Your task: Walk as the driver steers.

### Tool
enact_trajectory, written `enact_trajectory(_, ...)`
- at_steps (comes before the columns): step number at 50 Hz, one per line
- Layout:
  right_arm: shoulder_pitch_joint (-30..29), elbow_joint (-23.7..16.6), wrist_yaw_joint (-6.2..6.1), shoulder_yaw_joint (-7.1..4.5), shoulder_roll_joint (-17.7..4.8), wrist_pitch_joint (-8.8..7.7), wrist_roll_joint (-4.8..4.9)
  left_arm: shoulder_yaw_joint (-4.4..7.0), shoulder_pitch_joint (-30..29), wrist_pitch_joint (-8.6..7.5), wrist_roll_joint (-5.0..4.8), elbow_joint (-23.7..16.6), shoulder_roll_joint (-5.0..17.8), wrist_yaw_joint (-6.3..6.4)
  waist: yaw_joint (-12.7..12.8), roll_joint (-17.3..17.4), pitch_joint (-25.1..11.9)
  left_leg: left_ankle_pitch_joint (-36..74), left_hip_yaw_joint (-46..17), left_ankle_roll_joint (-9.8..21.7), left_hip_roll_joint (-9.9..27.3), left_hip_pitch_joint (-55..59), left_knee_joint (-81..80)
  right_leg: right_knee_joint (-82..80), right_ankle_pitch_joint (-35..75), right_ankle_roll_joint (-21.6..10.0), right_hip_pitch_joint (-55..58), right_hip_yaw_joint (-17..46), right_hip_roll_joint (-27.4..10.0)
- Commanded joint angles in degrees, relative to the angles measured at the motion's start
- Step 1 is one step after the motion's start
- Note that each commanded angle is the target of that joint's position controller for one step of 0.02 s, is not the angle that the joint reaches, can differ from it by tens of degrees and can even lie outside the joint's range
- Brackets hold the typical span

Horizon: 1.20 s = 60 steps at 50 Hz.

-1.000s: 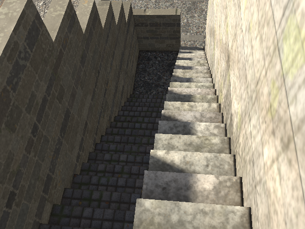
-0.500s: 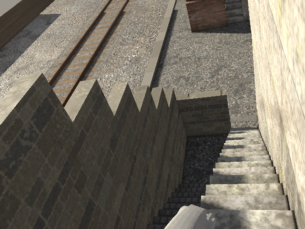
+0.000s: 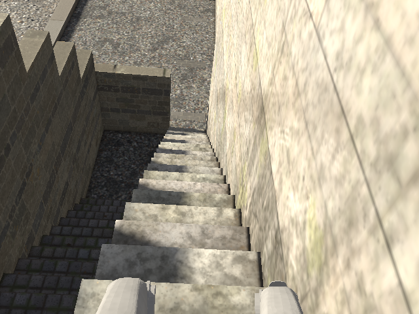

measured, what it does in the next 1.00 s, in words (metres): climbs: left foot 0.19 m higher, then right foot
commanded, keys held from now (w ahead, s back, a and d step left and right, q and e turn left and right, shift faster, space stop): no key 0.20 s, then w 0.80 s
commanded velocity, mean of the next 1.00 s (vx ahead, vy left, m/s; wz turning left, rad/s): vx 0.28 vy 0.00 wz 0.01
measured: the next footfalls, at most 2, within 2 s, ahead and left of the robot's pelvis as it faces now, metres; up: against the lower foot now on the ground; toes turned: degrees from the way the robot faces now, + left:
left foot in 0.04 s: +0.06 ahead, +0.19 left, +0.19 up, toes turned -24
right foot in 0.44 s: +0.02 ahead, -0.14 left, +0.19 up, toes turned -7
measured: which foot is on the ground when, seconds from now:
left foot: up 0.00-0.02, down 0.04-1.00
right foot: down 0.00-0.02, up 0.04-0.42, down 0.44-1.00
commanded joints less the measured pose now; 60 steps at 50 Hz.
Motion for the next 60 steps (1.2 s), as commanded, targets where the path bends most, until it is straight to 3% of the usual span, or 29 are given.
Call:
enact_trajectory(1,49.3,11.6,2.76,-4.70,-11.0,-4.36,-4.84,7.30,-44.9,-2.94,5.29,-19.7,19.3,6.21,-32.9,5.5,-14.3,-44.0,-15.7,6.5,3.2,43.5,-66.1,-16.6,-29.7,-3.9,-26.4,-18.8,14.3)
enact_trajectory(2,50.2,17.3,3.48,-5.10,-7.7,-6.32,1.11,6.07,-34.7,-2.77,7.77,-17.3,8.1,6.27,-27.5,32.1,-4.1,-38.0,-27.2,14.3,-2.5,41.7,-78.8,1.6,-46.7,-14.2,-34.3,2.7,16.9)
enact_trajectory(3,54.4,19.6,3.29,-5.48,-8.9,-11.00,2.69,6.05,-36.6,-6.20,11.65,-20.1,1.1,3.87,-22.6,61.2,2.2,-11.9,-60.3,17.9,-3.9,47.5,-93.3,10.0,-51.8,-24.1,-65.9,16.9,26.3)
enact_trajectory(4,50.3,18.3,2.70,-5.57,-7.3,-13.59,1.71,4.58,-35.0,-9.51,9.05,-21.4,-5.3,0.85,-15.6,63.2,-2.6,6.6,-87.3,22.4,6.3,49.1,-115.2,4.7,-38.4,-27.0,-71.5,24.3,29.4)
enact_trajectory(5,40.1,17.7,1.96,-5.94,-3.8,-11.02,-0.41,5.35,-31.0,-10.04,6.22,-14.9,-5.9,-0.14,-8.0,50.2,-7.8,22.3,-83.5,23.2,8.1,51.8,-115.9,1.9,-22.6,-26.2,-62.1,26.6,30.9)
enact_trajectory(7,22.2,15.2,1.90,-7.50,-4.9,-3.74,-0.73,7.87,-16.7,-7.09,6.09,-4.8,1.8,-0.14,2.2,30.5,-21.6,24.6,-63.6,24.3,6.7,47.5,-108.1,-6.4,-3.7,-19.5,-36.5,19.6,26.7)
enact_trajectory(8,18.0,15.2,2.27,-7.09,-2.9,-1.75,-2.31,8.09,-17.0,-4.38,5.89,-4.3,0.5,-0.51,4.2,25.6,-20.6,7.3,-58.6,23.0,4.3,27.1,-113.1,-2.4,8.5,-16.4,-16.3,10.6,26.7)
enact_trajectory(10,6.2,13.7,1.65,-4.83,-0.1,-0.70,-0.83,6.18,-18.2,1.41,4.94,-7.9,-5.3,-0.24,11.2,23.2,-14.8,-6.6,-51.7,20.9,3.9,5.7,-112.9,7.8,16.0,-8.7,3.1,0.3,25.3)
enact_trajectory(12,8.6,14.5,1.15,-2.34,4.2,-1.91,1.23,4.55,-20.5,2.45,6.22,-8.7,-9.3,0.29,10.2,18.5,-15.6,4.5,-44.3,19.1,5.8,10.0,-112.4,13.4,14.0,-5.5,7.2,-0.7,24.4)
enact_trajectory(16,13.2,13.0,-1.85,-0.94,5.7,-4.74,1.16,2.58,-29.3,0.08,6.96,-11.4,-11.3,1.01,7.1,13.8,-17.9,25.3,-34.4,15.4,9.6,23.9,-120.4,-2.7,20.8,-4.2,14.7,-2.0,20.0)
enact_trajectory(17,6.9,10.6,-1.88,-1.77,3.7,-3.84,1.85,0.93,-28.7,-0.50,8.15,-11.9,-14.0,1.11,10.3,14.8,-16.8,27.1,-27.4,12.7,5.7,16.7,-123.7,-20.0,21.0,-5.4,25.6,-9.2,19.5)
enact_trajectory(18,9.1,11.7,-0.87,-1.99,2.5,-3.18,0.21,0.01,-27.8,-0.66,8.88,-11.7,-16.2,0.60,9.5,22.3,-18.7,35.0,-25.8,13.3,6.5,13.8,-129.5,-18.4,15.9,-5.5,36.9,-15.7,21.7)
enact_trajectory(19,8.1,9.8,-0.63,-2.32,1.1,-3.11,-0.01,0.56,-27.2,-1.09,8.50,-12.4,-14.4,0.72,9.3,26.6,-17.1,37.5,-25.7,13.1,7.4,18.2,-131.9,-22.8,10.2,-5.8,35.9,-16.3,21.0)
enact_trajectory(20,9.1,8.9,-0.73,-2.88,-0.3,-2.26,0.44,0.47,-26.7,-1.06,7.69,-12.6,-12.8,1.38,8.1,28.9,-14.9,36.1,-28.3,13.4,8.8,24.5,-133.2,-32.7,3.4,-6.5,32.2,-14.8,19.3)
enact_trajectory(21,13.2,10.1,-1.15,-2.61,-0.3,-1.25,2.64,0.23,-26.7,-1.31,7.88,-12.3,-13.3,2.80,6.9,29.8,-9.9,34.9,-32.0,12.6,9.4,31.9,-132.0,-56.3,-8.0,-7.4,27.3,-15.0,19.0)
enact_trajectory(22,16.4,11.8,-1.31,-2.66,0.8,-0.78,4.62,0.75,-24.1,-1.92,8.94,-9.1,-10.5,2.82,3.5,26.3,-7.8,38.4,-36.1,11.5,10.7,36.8,-129.4,-66.4,-9.4,-8.1,28.4,-12.9,15.5)
enact_trajectory(23,17.1,10.7,-0.93,-3.50,-1.2,-0.52,2.92,1.02,-16.8,-2.22,8.09,-6.7,-7.3,2.63,1.4,16.0,-13.7,51.0,-34.0,10.5,10.3,33.2,-122.4,-58.5,13.5,-7.9,39.9,-11.3,10.8)
enact_trajectory(24,19.0,9.9,-0.44,-3.72,1.5,-1.47,2.46,1.95,-14.5,-2.87,6.84,-4.3,-4.1,1.66,-0.6,6.8,-19.0,47.0,-28.9,9.5,9.5,25.6,-121.6,-47.2,28.0,-10.3,47.8,-10.4,9.9)
enact_trajectory(25,12.6,8.4,-0.96,-3.82,1.2,-2.29,2.36,2.96,-14.0,-3.25,6.54,-3.5,-2.9,1.18,4.0,3.5,-16.8,35.0,-21.8,7.1,5.8,25.0,-118.7,-53.8,8.0,-13.4,38.6,-2.7,9.4)
enact_trajectory(28,-0.9,3.1,-0.52,-3.21,1.9,-2.50,1.40,1.11,-18.4,-4.49,5.80,-3.3,-6.6,1.11,4.9,6.3,-10.1,33.2,-16.5,5.7,8.5,21.5,-116.2,-60.9,-9.3,-20.7,33.3,8.3,4.2)
enact_trajectory(32,-1.4,1.0,0.85,-3.65,-0.7,-3.39,1.54,1.62,-19.8,-5.30,5.20,-3.6,-4.8,1.11,2.0,9.4,-13.8,36.6,-16.0,6.5,9.5,43.5,-119.5,-59.2,-5.2,-17.7,22.6,-3.4,11.2)
enact_trajectory(34,-2.3,1.5,1.10,-4.73,-3.9,-3.53,2.55,0.98,-18.6,-5.78,5.85,-3.5,-5.7,1.22,2.7,17.1,-14.0,40.6,-16.1,6.6,8.4,44.1,-120.0,-53.3,0.1,-17.0,22.8,-8.2,14.4)
enact_trajectory(37,-6.7,-0.3,1.38,-4.15,-3.5,-2.89,2.36,0.73,-14.2,-6.09,6.22,-3.4,-4.5,1.42,5.6,21.1,-17.4,52.8,-18.1,7.6,8.6,45.1,-120.3,-48.3,6.1,-16.6,25.4,-10.8,14.8)
enact_trajectory(42,-7.3,-1.1,1.40,-3.80,-4.5,-3.63,1.69,1.72,-10.7,-6.68,6.50,-2.9,-0.6,1.36,6.9,16.6,-18.3,66.2,-20.5,8.9,8.6,46.8,-120.4,-44.7,11.3,-15.3,28.1,-12.4,14.6)
enact_trajectory(48,-9.7,-1.3,2.27,-2.78,-2.7,-2.43,0.32,0.92,-12.6,-5.23,8.22,-3.0,-1.6,1.87,7.5,15.7,-20.2,85.2,-22.3,9.2,9.9,48.5,-119.6,-42.5,17.0,-12.8,32.1,-13.9,13.8)
enact_trajectory(50,-10.9,-1.7,2.72,-2.99,-3.5,-2.26,0.84,0.82,-14.3,-4.76,8.26,-3.5,-1.5,1.47,7.8,15.6,-20.8,87.1,-22.6,9.2,9.8,47.9,-119.9,-43.2,19.5,-12.5,33.7,-13.9,13.5)
enact_trajectory(55,-10.2,-1.7,1.58,-2.18,-2.3,-1.97,-0.85,-0.01,-17.4,-4.75,7.70,-3.6,-1.5,1.78,6.5,16.9,-20.6,83.0,-19.5,7.1,10.5,50.9,-120.4,-43.2,18.2,-12.4,31.7,-11.5,13.7)
enact_trajectory(56,-9.8,-1.4,1.24,-2.79,-3.4,-2.22,-0.06,0.48,-18.1,-4.92,6.49,-4.1,-1.2,1.99,6.4,18.7,-20.7,79.0,-18.4,6.7,10.0,51.2,-121.0,-43.2,16.1,-12.5,31.1,-11.1,13.6)
enact_trajectory(60,-12.2,-2.5,1.13,-2.94,-3.2,-2.35,0.16,-0.29,-20.2,-4.58,6.74,-5.4,-2.7,2.05,6.2,16.1,-19.8,73.0,-17.1,5.6,10.3,49.8,-121.2,-42.8,16.9,-12.8,30.2,-9.8,13.8)
Keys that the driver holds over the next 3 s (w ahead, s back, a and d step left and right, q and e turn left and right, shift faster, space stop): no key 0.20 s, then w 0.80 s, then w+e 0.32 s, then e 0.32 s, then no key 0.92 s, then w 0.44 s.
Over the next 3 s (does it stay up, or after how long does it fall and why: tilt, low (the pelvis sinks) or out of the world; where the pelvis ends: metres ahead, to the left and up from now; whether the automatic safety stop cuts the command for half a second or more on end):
stays up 0.07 0.03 0.34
